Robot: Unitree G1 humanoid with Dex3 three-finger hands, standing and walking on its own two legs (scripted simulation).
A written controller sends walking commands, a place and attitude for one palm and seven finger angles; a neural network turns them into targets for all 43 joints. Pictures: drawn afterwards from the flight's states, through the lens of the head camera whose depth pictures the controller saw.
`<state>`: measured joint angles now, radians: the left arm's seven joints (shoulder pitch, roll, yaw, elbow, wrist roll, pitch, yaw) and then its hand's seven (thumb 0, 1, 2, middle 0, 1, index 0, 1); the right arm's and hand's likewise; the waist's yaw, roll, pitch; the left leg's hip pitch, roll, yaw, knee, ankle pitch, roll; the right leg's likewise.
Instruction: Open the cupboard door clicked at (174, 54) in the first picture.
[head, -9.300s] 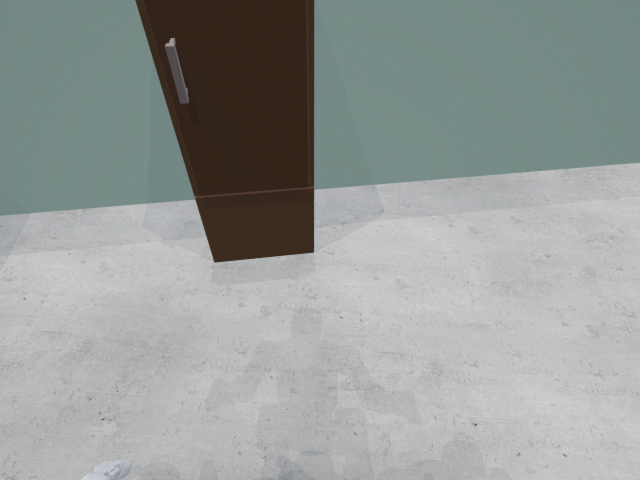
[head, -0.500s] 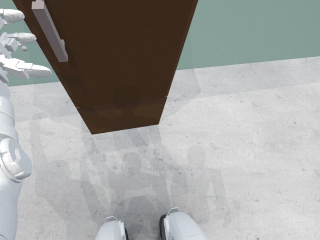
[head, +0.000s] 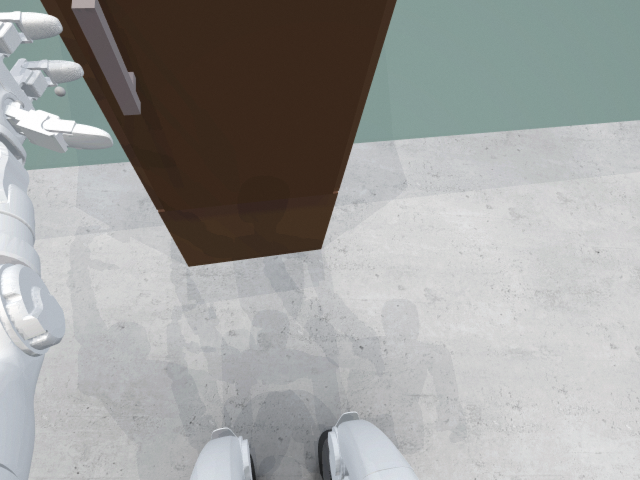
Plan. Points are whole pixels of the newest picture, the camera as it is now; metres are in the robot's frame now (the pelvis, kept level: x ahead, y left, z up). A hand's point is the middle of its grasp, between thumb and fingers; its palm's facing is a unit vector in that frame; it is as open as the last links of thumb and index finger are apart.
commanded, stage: move the hooked fingers beside the handle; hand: left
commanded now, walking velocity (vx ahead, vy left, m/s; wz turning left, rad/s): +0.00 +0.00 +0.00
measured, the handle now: (112, 50) +0.60 +0.18 +0.10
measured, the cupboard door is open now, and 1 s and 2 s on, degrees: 0 0 0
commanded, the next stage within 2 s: slide the fingers in behind the handle in 0.28 s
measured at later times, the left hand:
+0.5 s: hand (51, 90) +0.55 +0.23 +0.09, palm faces +0.04 -1.00 -0.02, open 14.0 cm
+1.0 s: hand (95, 93) +0.55 +0.19 +0.09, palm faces +0.05 -1.00 +0.00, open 13.9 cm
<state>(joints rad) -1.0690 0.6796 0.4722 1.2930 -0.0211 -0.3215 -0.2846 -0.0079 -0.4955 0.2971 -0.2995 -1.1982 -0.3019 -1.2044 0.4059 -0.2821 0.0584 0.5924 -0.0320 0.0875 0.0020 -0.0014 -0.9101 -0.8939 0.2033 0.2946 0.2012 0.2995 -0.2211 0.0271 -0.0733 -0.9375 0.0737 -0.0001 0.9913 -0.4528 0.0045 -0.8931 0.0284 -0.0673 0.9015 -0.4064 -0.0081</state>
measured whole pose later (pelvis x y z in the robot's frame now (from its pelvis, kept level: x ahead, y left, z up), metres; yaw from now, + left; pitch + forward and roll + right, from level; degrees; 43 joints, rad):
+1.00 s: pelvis +0.00 +0.01 +0.00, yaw +0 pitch +23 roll -4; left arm -1.07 0.57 0.43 1.27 -0.02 -0.32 -0.18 -0.01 -0.50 0.30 -0.30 -1.20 -0.30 -1.21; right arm 0.43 -0.26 0.05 0.61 -0.05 0.08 0.03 0.00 -0.91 -0.89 0.20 0.29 0.20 0.30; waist -0.22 0.04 -0.09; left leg -0.95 0.06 0.01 1.01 -0.46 0.02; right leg -0.90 0.02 -0.06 0.91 -0.41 0.01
